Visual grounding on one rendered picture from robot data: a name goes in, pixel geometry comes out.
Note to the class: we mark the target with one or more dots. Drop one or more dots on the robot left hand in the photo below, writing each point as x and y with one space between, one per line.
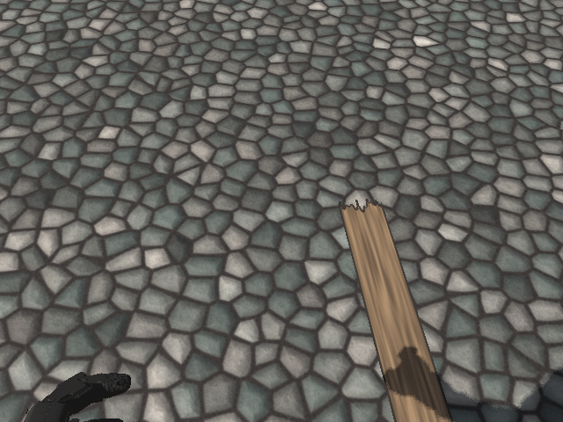
76 393

